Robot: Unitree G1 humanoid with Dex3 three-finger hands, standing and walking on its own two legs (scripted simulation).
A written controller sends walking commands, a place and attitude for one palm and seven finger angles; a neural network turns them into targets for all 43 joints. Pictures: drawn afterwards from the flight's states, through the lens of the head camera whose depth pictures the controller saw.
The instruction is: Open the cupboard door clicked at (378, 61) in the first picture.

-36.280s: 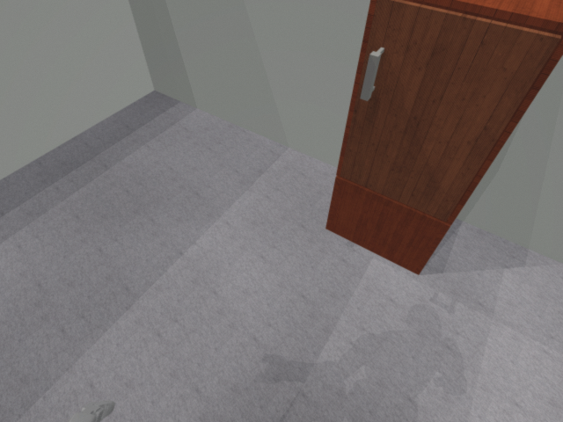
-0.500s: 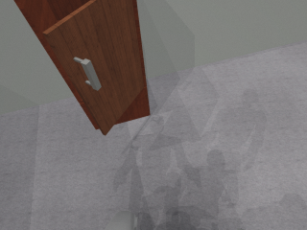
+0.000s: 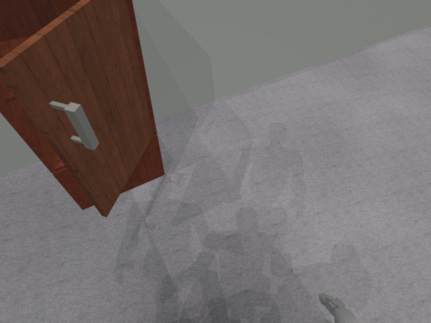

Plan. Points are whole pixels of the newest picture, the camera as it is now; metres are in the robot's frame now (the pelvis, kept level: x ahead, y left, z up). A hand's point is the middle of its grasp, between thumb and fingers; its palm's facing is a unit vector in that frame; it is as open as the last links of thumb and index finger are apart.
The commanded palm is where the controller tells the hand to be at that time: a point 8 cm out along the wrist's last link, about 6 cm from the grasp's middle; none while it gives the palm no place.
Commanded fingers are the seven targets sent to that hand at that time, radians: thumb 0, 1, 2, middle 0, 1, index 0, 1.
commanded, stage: walk to a spot facing it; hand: left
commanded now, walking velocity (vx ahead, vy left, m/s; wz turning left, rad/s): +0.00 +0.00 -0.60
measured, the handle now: (74, 125) +0.47 +0.36 +0.03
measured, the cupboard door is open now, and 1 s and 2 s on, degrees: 44 44 44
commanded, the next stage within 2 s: none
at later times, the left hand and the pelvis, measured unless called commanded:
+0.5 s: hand (167, 291) +0.19 +0.12 -0.15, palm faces -0.35 -0.90 -0.26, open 7.4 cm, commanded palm none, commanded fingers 0.00 0.90 0.90 -0.20 -0.30 -0.20 -0.30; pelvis +0.01 -0.03 +0.00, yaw -20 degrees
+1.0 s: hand (185, 242) +0.30 +0.10 -0.17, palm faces -0.56 -0.82 -0.16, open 7.4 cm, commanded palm none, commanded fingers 0.00 0.90 0.90 -0.20 -0.30 -0.20 -0.30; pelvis +0.16 -0.05 +0.01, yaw -38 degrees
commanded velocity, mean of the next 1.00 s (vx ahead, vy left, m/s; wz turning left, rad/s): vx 0.21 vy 0.00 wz -0.58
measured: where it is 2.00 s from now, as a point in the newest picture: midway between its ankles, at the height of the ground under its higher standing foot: (300, 271)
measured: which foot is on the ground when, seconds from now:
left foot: down 0.00-0.40, up 0.42-0.80, down 0.82-1.00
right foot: up 0.00-0.38, down 0.40-0.82, up 0.84-1.00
